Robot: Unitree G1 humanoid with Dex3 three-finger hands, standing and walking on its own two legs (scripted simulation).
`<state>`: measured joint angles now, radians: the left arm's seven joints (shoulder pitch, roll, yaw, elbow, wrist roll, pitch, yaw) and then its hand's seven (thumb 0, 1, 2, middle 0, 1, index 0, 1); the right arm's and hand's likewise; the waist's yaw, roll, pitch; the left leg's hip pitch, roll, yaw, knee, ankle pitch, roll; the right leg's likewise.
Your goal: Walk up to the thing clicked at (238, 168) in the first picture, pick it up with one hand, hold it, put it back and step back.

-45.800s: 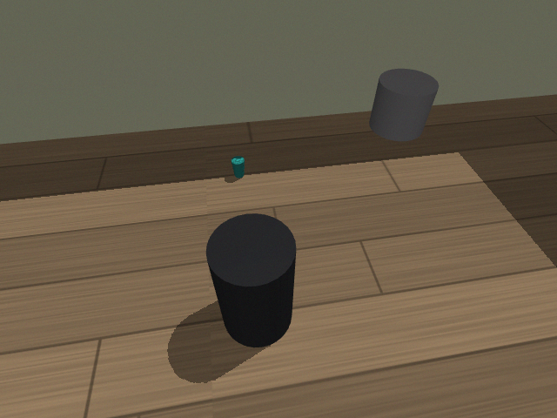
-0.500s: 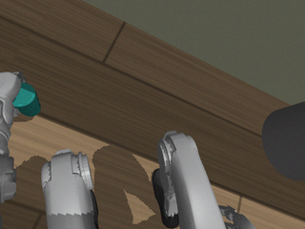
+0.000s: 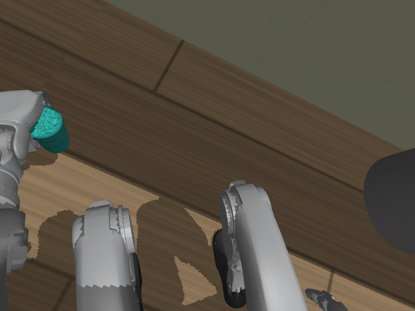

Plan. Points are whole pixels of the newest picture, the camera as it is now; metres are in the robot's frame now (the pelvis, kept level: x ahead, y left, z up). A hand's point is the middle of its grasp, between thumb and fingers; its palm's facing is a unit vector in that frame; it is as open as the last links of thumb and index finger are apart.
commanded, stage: lift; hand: left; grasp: from above
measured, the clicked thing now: (50, 133) +0.49 +0.28 -0.18
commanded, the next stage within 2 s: hold in 1.50 s
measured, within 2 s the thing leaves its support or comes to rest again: neither
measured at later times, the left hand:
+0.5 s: hand out of the picture +0.42 +0.30 +0.00, palm faces -0.42 -0.08 -0.90, open 9.1 cm
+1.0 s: hand out of the picture +0.36 +0.28 +0.20, palm faces -0.42 -0.11 -0.90, open 9.1 cm
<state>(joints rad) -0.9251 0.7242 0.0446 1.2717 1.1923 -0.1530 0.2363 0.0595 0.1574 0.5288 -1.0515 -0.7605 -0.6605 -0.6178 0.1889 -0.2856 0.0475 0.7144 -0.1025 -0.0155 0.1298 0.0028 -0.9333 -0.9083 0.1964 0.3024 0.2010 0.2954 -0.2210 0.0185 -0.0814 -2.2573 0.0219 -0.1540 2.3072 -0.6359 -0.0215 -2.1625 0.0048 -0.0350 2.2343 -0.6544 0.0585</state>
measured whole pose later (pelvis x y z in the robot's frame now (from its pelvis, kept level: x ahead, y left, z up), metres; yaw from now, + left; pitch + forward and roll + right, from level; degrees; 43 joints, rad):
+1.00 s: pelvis +0.03 +0.00 +0.27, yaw +5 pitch +20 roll -3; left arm -0.39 0.48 -0.13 0.75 0.99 0.03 0.08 0.06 0.16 0.53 -1.01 -0.76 -0.66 -0.62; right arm 0.20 -0.23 -0.02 0.70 0.03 0.03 -0.04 0.01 -0.92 -0.91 0.20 0.30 0.20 0.30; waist -0.07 0.04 -0.17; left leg -1.22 0.06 -0.04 1.40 -0.53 -0.01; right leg -1.18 -0.02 0.00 1.35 -0.52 0.04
